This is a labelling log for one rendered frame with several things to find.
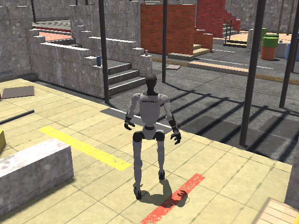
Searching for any robot right hand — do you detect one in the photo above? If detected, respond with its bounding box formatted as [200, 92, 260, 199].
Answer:
[171, 133, 181, 145]

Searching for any robot left upper arm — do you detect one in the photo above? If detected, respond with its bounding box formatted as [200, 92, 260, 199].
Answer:
[127, 93, 141, 118]

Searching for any robot head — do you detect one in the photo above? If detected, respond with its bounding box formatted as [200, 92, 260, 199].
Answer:
[143, 73, 158, 96]

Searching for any robot right thigh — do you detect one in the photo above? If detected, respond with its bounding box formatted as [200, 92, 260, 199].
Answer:
[155, 130, 165, 154]

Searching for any robot right forearm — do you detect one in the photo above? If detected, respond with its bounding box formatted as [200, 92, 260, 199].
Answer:
[169, 114, 179, 134]

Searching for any robot left hand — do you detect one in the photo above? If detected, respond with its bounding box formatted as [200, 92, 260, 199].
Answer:
[124, 122, 135, 130]

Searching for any robot left forearm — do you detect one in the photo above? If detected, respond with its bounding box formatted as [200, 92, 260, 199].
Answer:
[125, 111, 132, 125]

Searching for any robot right upper arm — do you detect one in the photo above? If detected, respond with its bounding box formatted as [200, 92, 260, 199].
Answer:
[160, 94, 173, 121]

